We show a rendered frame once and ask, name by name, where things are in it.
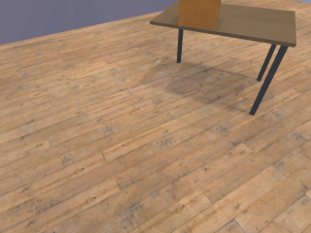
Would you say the table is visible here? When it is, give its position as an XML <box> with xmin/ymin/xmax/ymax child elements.
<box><xmin>150</xmin><ymin>0</ymin><xmax>296</xmax><ymax>116</ymax></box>

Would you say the carton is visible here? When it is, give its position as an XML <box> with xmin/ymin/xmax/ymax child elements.
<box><xmin>178</xmin><ymin>0</ymin><xmax>222</xmax><ymax>29</ymax></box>

